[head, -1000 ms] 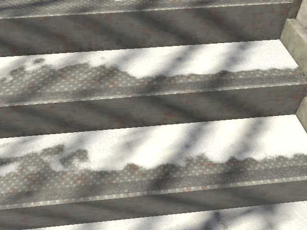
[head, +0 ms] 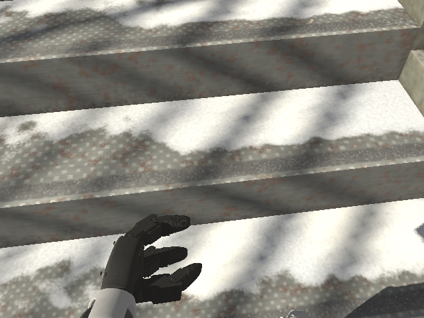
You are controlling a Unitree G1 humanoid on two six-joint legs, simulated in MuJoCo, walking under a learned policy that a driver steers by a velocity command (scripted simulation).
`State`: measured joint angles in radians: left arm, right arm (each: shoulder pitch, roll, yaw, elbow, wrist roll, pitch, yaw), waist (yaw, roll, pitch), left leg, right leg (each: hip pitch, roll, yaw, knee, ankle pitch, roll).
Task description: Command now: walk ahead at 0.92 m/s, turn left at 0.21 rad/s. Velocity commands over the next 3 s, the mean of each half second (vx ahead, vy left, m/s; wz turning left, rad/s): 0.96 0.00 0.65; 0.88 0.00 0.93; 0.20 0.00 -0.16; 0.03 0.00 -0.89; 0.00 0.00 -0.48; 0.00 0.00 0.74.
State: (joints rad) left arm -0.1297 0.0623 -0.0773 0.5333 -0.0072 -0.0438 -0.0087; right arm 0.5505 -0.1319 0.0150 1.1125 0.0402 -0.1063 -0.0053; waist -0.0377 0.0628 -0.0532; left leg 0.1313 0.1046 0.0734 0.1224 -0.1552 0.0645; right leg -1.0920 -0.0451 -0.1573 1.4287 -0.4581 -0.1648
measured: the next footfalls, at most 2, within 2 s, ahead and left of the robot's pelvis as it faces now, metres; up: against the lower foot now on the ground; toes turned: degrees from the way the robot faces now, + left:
right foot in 0.02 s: +0.19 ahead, -0.11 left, +0.17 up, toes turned -5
left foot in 0.50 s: +0.47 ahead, +0.06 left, +0.34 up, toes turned +21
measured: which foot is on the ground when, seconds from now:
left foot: down 0.00-0.02, up 0.04-0.48, down 0.50-0.86, up 0.88-1.00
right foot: up 0.00-0.00, down 0.02-0.50, up 0.52-0.86, down 0.88-1.00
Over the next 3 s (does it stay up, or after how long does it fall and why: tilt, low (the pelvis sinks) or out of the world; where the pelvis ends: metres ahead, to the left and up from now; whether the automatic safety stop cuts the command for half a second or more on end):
stays up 1.02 0.37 0.67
